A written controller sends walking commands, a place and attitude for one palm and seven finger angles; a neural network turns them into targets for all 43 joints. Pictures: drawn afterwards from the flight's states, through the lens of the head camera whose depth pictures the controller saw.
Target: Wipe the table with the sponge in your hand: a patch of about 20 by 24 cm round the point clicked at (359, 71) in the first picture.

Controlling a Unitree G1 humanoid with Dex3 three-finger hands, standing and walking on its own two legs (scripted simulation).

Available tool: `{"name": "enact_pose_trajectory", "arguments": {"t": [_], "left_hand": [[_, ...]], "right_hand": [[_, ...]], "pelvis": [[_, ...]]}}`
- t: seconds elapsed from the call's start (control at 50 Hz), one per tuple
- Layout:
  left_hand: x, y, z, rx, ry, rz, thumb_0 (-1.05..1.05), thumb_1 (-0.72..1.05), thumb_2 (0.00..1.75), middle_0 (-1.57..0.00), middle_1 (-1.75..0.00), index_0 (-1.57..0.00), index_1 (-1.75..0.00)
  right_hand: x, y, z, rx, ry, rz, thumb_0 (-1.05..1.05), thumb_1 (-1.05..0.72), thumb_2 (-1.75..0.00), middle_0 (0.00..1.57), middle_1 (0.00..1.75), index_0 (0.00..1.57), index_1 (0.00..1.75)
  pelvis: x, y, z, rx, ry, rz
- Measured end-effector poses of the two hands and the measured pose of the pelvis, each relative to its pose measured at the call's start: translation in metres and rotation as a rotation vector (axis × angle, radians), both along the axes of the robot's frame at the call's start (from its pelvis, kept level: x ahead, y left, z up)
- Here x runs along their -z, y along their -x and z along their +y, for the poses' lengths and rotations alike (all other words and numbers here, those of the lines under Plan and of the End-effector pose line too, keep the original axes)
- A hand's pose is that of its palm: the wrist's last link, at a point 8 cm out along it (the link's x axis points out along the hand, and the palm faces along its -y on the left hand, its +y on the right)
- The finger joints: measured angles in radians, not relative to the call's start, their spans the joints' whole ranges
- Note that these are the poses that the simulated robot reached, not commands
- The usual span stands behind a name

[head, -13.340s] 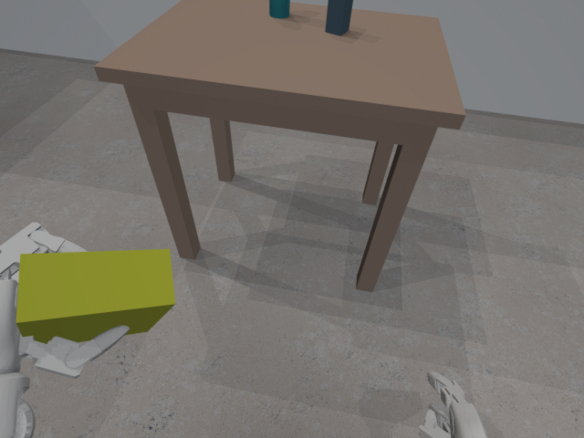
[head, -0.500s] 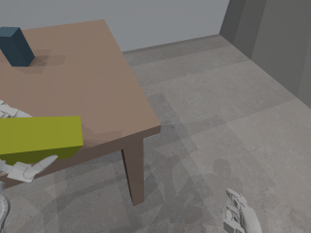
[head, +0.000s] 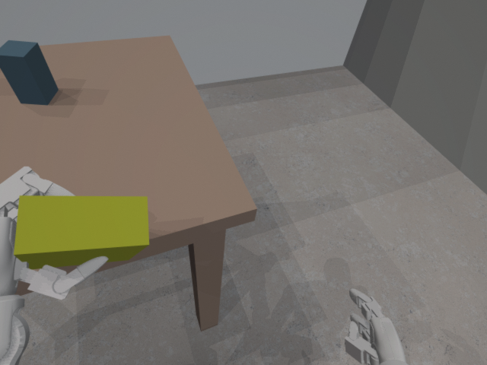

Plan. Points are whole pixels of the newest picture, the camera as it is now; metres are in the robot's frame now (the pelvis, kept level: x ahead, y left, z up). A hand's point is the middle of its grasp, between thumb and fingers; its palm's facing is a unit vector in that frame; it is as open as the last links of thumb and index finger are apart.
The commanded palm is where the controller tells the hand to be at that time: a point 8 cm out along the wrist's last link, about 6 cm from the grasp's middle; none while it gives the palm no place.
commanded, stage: come to a stop and stand still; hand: left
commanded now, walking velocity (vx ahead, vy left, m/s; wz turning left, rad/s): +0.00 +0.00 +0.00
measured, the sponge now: (103, 234) +0.24 +0.21 +0.14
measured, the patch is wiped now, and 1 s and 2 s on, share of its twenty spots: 0.00 0.00 0.00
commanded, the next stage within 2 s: look again from close up in 0.16 s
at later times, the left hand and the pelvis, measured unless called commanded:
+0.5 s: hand (52, 242) +0.21 +0.25 +0.16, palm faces +0.40 -0.85 -0.34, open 10.0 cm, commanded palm +0.15 +0.28 +0.17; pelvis -0.01 +0.00 +0.00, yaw +0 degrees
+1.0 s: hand (77, 240) +0.21 +0.22 +0.17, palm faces +0.34 -0.73 -0.59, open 10.0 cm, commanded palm +0.16 +0.27 +0.20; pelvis -0.01 -0.04 -0.01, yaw +1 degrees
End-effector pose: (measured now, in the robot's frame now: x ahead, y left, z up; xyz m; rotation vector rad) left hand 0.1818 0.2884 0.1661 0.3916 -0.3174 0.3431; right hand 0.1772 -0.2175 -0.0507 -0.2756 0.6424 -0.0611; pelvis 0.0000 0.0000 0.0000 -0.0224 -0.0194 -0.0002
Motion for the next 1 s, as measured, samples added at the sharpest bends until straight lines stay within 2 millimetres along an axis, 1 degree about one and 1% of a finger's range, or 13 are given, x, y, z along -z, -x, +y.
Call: {"name": "enact_pose_trajectory", "arguments": {"t": [0.18, 0.42, 0.66, 0.68, 0.72, 0.74, 0.78, 0.8, 0.84, 0.9, 0.94, 1.0], "left_hand": [[-0.003, 0.000, 0.002, 0.010, -0.018, 0.016, 0.00, -0.48, 1.02, -0.75, -1.34, -0.75, -1.35], [-0.001, 0.010, 0.003, -0.021, -0.014, 0.031, 0.00, -0.48, 1.02, -0.75, -1.35, -0.75, -1.35], [-0.001, 0.015, -0.001, -0.037, -0.017, 0.044, 0.00, -0.48, 1.02, -0.75, -1.35, -0.75, -1.35], [-0.006, 0.012, -0.001, -0.027, -0.054, 0.032, 0.00, -0.48, 1.02, -0.75, -1.34, -0.75, -1.35], [-0.022, 0.001, 0.009, -0.041, -0.180, 0.008, 0.00, -0.48, 1.02, -0.76, -1.34, -0.75, -1.35], [-0.028, -0.003, 0.014, -0.065, -0.191, 0.006, 0.00, -0.48, 1.02, -0.76, -1.34, -0.75, -1.35], [-0.038, -0.009, 0.019, -0.101, -0.140, 0.006, 0.00, -0.48, 1.02, -0.76, -1.34, -0.75, -1.35], [-0.041, -0.011, 0.018, -0.109, -0.104, 0.012, 0.00, -0.48, 1.02, -0.76, -1.34, -0.75, -1.35], [-0.042, -0.012, 0.009, -0.107, -0.079, 0.049, 0.00, -0.48, 1.02, -0.75, -1.34, -0.75, -1.35], [-0.035, -0.008, -0.013, -0.085, -0.162, 0.162, 0.00, -0.48, 1.02, -0.75, -1.35, -0.75, -1.36], [-0.027, -0.003, -0.027, -0.065, -0.215, 0.226, 0.00, -0.48, 1.02, -0.75, -1.35, -0.75, -1.36], [-0.030, 0.010, -0.035, -0.073, -0.245, 0.224, 0.00, -0.48, 1.02, -0.75, -1.35, -0.75, -1.36]], "right_hand": [[0.006, 0.006, 0.003, 0.017, -0.009, 0.034, 0.01, -0.90, -0.90, 0.21, 0.30, 0.20, 0.30], [0.012, 0.020, 0.001, 0.030, -0.015, 0.065, 0.01, -0.90, -0.90, 0.21, 0.30, 0.20, 0.30], [0.012, 0.020, -0.006, 0.030, -0.015, 0.056, 0.01, -0.90, -0.90, 0.21, 0.30, 0.20, 0.30], [0.012, 0.020, -0.005, 0.017, -0.002, 0.057, 0.01, -0.90, -0.90, 0.21, 0.30, 0.20, 0.30], [0.018, 0.020, -0.002, -0.069, 0.026, 0.069, 0.01, -0.90, -0.90, 0.20, 0.30, 0.20, 0.30], [0.022, 0.020, -0.001, -0.099, 0.017, 0.085, 0.01, -0.90, -0.90, 0.20, 0.30, 0.20, 0.30], [0.029, 0.020, -0.002, -0.119, -0.013, 0.100, 0.01, -0.90, -0.90, 0.20, 0.30, 0.20, 0.30], [0.032, 0.019, -0.003, -0.117, -0.030, 0.099, 0.01, -0.90, -0.90, 0.21, 0.30, 0.20, 0.30], [0.035, 0.017, -0.007, -0.102, -0.063, 0.087, 0.01, -0.90, -0.90, 0.21, 0.30, 0.20, 0.30], [0.036, 0.014, -0.015, -0.077, -0.095, 0.065, 0.01, -0.90, -0.90, 0.21, 0.30, 0.20, 0.30], [0.035, 0.011, -0.021, -0.065, -0.098, 0.053, 0.01, -0.90, -0.90, 0.21, 0.30, 0.20, 0.30], [0.032, 0.006, -0.033, -0.056, -0.077, 0.052, 0.01, -0.90, -0.90, 0.21, 0.30, 0.20, 0.30]], "pelvis": [[0.000, 0.000, 0.002, 0.001, -0.001, 0.001], [-0.001, 0.004, 0.001, -0.002, -0.003, -0.003], [-0.002, 0.007, -0.004, -0.007, -0.005, -0.004], [0.000, 0.009, -0.005, -0.025, -0.002, -0.003], [0.003, 0.012, -0.010, -0.054, -0.016, -0.010], [0.003, 0.013, -0.012, -0.054, -0.022, -0.011], [0.004, 0.012, -0.014, -0.039, -0.025, -0.013], [0.004, 0.011, -0.014, -0.032, -0.024, -0.017], [0.004, 0.009, -0.016, -0.023, -0.025, -0.026], [0.005, 0.008, -0.021, -0.016, -0.033, -0.039], [0.005, 0.008, -0.026, -0.015, -0.037, -0.044], [0.006, 0.010, -0.036, -0.020, -0.039, -0.045]]}}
